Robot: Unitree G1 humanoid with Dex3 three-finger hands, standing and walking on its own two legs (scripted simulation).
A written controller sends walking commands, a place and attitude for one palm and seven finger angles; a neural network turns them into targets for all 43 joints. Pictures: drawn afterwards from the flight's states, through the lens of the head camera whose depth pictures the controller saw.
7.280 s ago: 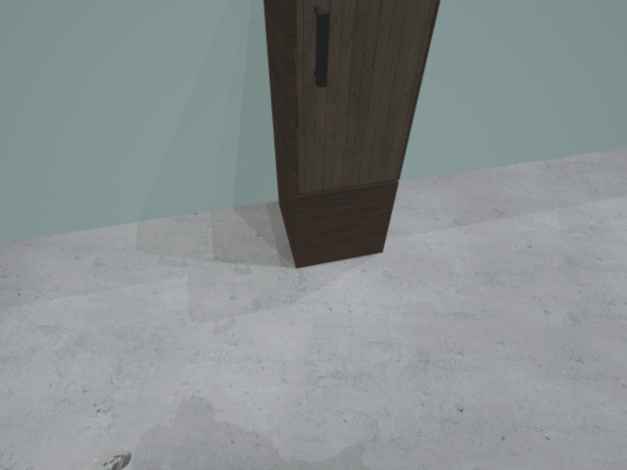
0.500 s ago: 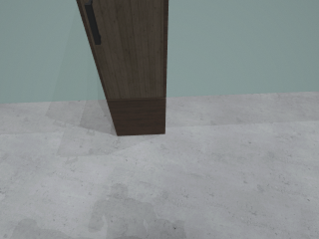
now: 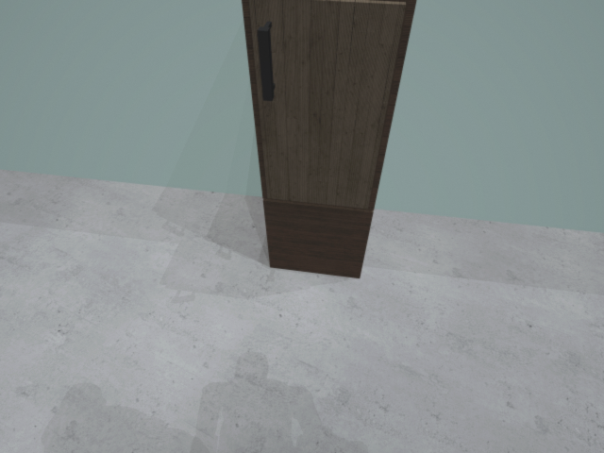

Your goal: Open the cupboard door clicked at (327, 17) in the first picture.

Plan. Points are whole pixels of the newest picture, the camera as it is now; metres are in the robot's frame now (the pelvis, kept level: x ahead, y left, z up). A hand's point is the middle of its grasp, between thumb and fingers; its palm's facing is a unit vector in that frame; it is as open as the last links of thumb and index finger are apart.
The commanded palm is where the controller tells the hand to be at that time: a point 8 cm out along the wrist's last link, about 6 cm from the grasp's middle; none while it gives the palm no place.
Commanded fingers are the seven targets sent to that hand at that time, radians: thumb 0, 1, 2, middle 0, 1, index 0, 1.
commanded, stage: take the last steps up to it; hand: left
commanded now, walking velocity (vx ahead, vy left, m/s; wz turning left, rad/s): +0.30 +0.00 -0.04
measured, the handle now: (268, 62) +0.89 +0.20 +0.11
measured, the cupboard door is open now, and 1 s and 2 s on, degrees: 0 0 0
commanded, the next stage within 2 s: come to a stop and stand still in 0.74 s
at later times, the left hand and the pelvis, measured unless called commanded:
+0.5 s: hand (185, 388) +0.24 +0.24 -0.17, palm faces -0.03 -0.98 -0.17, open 7.4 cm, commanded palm none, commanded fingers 0.00 0.90 0.90 -0.20 -0.30 -0.20 -0.30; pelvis +0.15 +0.06 -0.01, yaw -3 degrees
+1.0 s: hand (230, 332) +0.36 +0.19 -0.19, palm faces -0.01 -0.98 -0.19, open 7.2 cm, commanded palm none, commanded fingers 0.00 0.90 0.90 -0.20 -0.30 -0.20 -0.30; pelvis +0.32 +0.02 -0.02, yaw -4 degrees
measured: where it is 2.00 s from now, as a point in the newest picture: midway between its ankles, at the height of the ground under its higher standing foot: outside the picture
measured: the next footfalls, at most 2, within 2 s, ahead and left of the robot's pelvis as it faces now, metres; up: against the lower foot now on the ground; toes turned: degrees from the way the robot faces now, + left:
left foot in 0.08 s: +0.09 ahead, +0.14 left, +0.00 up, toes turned +8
right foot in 0.66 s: +0.35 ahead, -0.09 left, +0.00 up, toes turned -12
